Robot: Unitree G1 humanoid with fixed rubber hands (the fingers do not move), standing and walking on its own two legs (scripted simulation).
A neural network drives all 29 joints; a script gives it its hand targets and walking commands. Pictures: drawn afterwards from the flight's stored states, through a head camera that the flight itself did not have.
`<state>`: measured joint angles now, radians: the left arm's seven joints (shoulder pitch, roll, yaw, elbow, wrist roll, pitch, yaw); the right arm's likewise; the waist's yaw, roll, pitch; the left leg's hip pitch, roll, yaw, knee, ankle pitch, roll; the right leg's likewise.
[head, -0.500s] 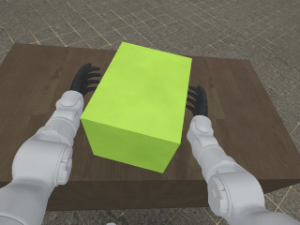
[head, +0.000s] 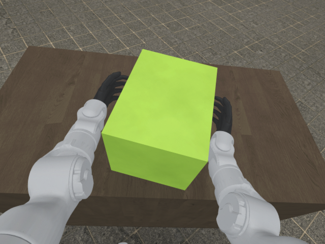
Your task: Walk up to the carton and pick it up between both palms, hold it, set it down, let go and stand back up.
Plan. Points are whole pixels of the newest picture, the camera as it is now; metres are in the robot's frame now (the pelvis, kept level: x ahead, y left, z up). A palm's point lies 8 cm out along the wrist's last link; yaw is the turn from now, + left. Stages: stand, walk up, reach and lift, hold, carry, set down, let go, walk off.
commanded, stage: reach and lift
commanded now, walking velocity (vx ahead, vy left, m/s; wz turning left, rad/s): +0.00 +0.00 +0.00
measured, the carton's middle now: (163, 119) +0.43 -0.02 +0.00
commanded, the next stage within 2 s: none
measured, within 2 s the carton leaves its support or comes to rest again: leaves its support in 1.74 s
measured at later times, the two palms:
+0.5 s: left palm (101, 101) +0.44 +0.15 +0.07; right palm (221, 127) +0.38 -0.16 +0.05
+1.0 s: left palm (102, 103) +0.43 +0.15 +0.06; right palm (223, 126) +0.38 -0.17 +0.05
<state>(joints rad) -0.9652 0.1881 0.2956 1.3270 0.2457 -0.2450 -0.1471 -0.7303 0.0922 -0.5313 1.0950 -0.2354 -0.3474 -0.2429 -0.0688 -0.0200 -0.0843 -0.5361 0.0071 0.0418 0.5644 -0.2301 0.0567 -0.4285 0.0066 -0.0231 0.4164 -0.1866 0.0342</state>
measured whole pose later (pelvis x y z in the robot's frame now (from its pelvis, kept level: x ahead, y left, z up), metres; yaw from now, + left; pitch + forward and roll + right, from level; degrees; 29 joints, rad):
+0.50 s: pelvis +0.02 -0.01 +0.01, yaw +1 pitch +5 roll -2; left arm -0.82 0.09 0.41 1.07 0.41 -0.18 -0.22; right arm -0.60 0.15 -0.60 1.01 -0.34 -0.43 -0.24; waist -0.01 -0.06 0.01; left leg -0.29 0.00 0.03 0.39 -0.19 0.04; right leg -0.17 0.01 -0.03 0.21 -0.14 0.02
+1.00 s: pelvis +0.02 -0.02 +0.01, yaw +0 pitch +5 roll -2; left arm -0.79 0.06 0.42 0.97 0.42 -0.11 -0.21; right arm -0.61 0.12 -0.56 1.00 -0.32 -0.41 -0.23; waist 0.01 -0.08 0.04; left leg -0.28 0.01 0.05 0.39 -0.19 0.04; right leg -0.17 0.01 -0.02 0.22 -0.14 0.02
